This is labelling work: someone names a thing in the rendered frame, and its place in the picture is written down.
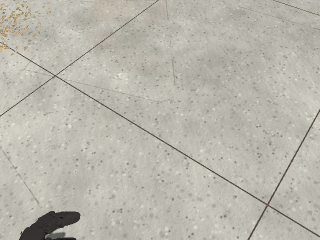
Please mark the robot left hand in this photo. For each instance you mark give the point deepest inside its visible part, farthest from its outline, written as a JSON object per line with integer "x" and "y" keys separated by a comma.
{"x": 48, "y": 223}

